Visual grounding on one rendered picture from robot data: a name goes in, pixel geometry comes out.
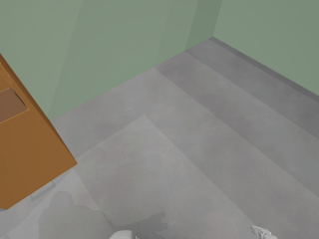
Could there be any drawer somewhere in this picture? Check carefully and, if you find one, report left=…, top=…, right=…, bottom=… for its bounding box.
left=0, top=87, right=27, bottom=122

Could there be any robot right hand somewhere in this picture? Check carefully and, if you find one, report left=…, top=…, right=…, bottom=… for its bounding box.
left=251, top=225, right=278, bottom=239

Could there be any cabinet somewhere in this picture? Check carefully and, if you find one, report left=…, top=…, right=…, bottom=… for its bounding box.
left=0, top=54, right=78, bottom=210

